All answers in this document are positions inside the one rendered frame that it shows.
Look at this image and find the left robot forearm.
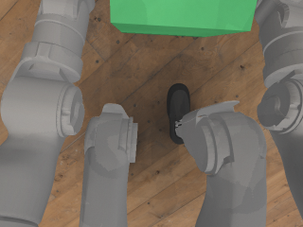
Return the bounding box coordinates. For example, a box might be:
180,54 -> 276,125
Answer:
0,0 -> 96,125

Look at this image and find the right robot upper arm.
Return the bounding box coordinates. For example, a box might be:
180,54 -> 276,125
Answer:
257,79 -> 303,219

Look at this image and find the right robot forearm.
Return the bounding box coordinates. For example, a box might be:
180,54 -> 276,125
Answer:
254,0 -> 303,88

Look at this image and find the carton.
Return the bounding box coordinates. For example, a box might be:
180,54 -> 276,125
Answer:
110,0 -> 258,38

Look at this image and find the robot right foot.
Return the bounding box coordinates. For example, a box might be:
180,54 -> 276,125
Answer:
167,83 -> 190,145

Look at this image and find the left robot shin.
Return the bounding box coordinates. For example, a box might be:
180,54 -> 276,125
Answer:
83,103 -> 129,155

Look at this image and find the left robot upper arm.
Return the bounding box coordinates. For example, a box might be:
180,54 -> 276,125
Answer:
0,76 -> 85,227

